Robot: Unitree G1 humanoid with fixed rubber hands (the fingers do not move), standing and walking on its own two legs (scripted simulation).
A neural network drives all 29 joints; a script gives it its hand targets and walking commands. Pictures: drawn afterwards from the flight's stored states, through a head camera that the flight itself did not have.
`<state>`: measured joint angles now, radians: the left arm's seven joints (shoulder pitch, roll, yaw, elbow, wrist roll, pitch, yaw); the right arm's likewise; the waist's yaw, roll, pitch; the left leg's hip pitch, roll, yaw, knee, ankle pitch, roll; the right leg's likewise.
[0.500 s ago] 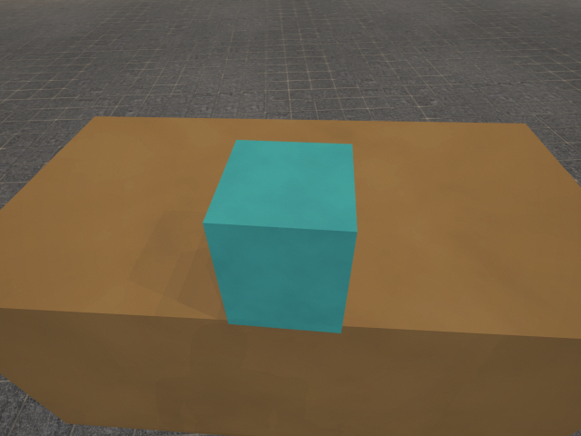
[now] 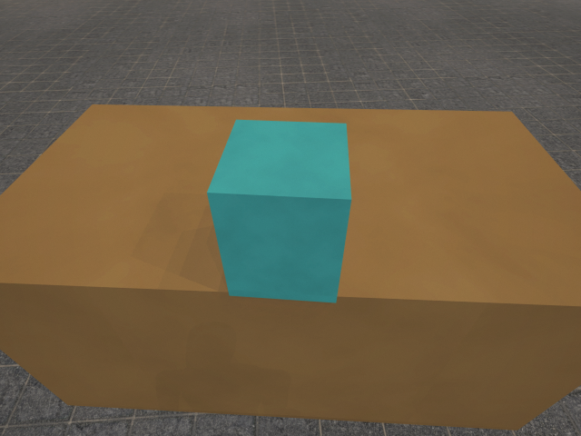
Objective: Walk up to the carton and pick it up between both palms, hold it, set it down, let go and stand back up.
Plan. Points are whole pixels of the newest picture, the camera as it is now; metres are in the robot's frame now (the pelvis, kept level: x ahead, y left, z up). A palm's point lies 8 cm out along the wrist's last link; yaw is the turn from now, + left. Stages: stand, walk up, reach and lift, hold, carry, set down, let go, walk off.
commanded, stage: stand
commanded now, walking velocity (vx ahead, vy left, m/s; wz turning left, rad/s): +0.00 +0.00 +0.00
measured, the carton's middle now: (286, 211) +0.51 +0.01 +0.04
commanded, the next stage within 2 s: none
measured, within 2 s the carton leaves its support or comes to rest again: neither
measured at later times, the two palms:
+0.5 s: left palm out of the picture -0.08 +0.23 -0.15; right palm out of the picture -0.04 -0.24 -0.16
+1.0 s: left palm out of the picture -0.08 +0.28 -0.15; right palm out of the picture -0.06 -0.21 -0.14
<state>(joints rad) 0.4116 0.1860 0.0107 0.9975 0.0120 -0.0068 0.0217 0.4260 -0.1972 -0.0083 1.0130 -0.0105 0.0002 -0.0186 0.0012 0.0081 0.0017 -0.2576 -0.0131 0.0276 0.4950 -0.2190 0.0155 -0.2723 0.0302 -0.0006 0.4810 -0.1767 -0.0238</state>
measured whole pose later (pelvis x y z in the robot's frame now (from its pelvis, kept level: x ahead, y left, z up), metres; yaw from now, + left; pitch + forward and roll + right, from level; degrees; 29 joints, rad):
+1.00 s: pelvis -0.03 +0.03 -0.01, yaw +2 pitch -3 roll +1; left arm 0.48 0.22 0.09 0.93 0.06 0.03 -0.01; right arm 0.48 -0.17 -0.05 0.95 -0.04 -0.02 -0.03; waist -0.01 -0.05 0.01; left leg -0.16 0.02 0.04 0.62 -0.41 -0.01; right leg -0.50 -0.03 -0.02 1.06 -0.42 0.03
